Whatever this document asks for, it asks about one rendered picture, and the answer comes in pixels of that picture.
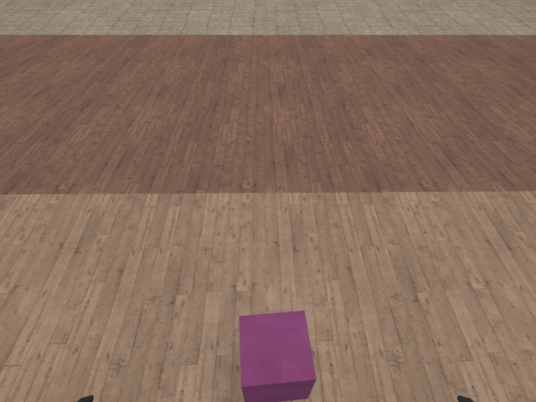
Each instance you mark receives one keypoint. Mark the carton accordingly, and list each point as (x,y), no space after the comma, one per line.
(276,361)

